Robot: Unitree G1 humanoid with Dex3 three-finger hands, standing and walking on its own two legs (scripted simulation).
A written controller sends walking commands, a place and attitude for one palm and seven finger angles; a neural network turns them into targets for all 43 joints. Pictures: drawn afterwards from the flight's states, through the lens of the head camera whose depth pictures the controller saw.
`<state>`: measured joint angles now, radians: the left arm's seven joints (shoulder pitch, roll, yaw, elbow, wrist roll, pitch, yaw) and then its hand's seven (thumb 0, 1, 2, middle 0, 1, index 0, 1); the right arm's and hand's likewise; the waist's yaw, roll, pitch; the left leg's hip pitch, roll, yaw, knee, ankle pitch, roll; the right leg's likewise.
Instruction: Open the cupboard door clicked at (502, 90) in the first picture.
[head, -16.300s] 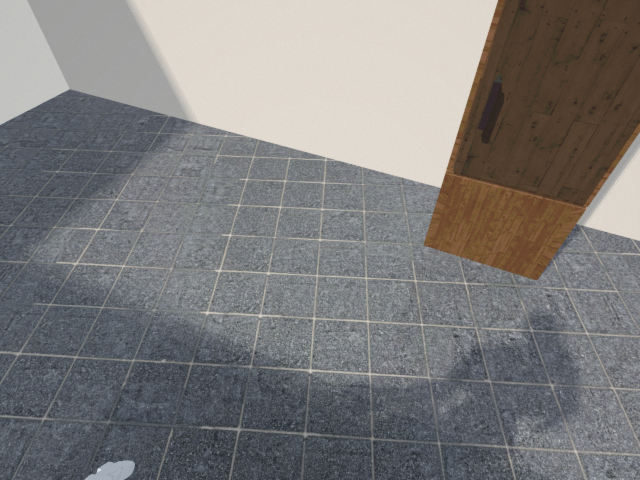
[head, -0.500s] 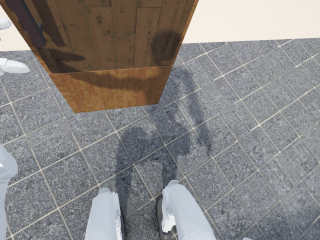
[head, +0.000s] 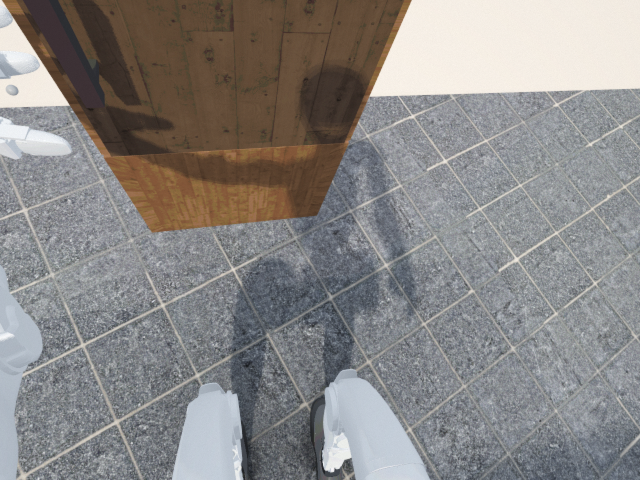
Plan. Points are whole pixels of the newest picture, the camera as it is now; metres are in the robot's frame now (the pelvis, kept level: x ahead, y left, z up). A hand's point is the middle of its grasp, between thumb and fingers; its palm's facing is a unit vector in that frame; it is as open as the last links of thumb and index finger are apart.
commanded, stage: move the hooked fingers beside the handle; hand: left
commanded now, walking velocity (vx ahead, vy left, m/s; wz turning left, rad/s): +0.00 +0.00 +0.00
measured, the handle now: (70, 39) +0.60 +0.23 +0.05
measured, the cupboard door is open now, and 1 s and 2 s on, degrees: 0 0 0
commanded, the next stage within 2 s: slide the fingers in behind the handle in 0.40 s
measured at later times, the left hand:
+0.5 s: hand (20, 89) +0.53 +0.27 +0.05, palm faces +0.09 -1.00 -0.02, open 14.0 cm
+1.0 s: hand (55, 91) +0.54 +0.25 +0.04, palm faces +0.10 -1.00 -0.02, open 14.0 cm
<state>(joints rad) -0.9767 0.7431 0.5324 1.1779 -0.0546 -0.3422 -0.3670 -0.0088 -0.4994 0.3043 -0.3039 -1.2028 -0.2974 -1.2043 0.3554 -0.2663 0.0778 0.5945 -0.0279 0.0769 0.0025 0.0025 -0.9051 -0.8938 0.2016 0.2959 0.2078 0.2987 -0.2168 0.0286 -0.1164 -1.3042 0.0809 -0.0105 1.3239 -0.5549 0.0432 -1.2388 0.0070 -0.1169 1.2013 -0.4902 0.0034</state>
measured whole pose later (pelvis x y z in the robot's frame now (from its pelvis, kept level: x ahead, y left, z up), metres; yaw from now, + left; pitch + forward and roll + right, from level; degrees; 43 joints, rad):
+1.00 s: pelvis +0.00 -0.01 -0.01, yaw +0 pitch +31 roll -6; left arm -1.00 0.69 0.51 1.19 -0.05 -0.39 -0.30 -0.01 -0.50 0.30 -0.30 -1.20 -0.30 -1.20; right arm 0.35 -0.27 0.07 0.60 -0.03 0.08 0.01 0.00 -0.91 -0.89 0.20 0.30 0.21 0.30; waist -0.23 0.03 -0.11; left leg -1.34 0.08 -0.01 1.35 -0.56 0.04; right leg -1.28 0.01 -0.11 1.24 -0.50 0.00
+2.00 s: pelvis +0.00 -0.01 +0.00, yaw +1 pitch +30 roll -5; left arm -0.99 0.56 0.42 1.19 -0.05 -0.45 -0.17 -0.01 -0.50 0.30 -0.29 -1.20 -0.27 -1.20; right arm 0.35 -0.26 0.04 0.62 -0.05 0.09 0.03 0.00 -0.91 -0.89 0.20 0.30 0.21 0.30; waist -0.21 0.03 -0.13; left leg -1.29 0.07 0.00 1.32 -0.56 0.03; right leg -1.24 0.00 -0.10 1.23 -0.51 -0.01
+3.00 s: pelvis +0.01 -0.01 +0.00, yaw +1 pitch +29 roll -5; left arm -0.96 0.52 0.41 1.18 -0.06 -0.48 -0.14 0.01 0.75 0.83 -0.35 -1.35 -0.34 -1.35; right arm 0.34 -0.25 0.04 0.64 -0.05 0.10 0.04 0.00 -0.91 -0.89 0.20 0.30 0.21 0.30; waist -0.20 0.04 -0.13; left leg -1.26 0.06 0.00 1.30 -0.56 0.03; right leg -1.21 0.00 -0.10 1.21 -0.51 -0.01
